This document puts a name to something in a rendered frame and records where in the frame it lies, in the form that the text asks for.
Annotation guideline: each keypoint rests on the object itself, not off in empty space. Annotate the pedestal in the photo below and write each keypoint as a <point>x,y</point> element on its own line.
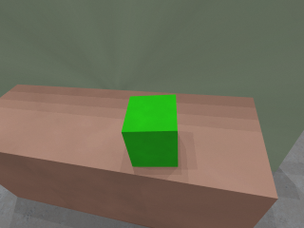
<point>64,146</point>

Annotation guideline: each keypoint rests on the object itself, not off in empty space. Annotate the carton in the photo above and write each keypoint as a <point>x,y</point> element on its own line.
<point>150,131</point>

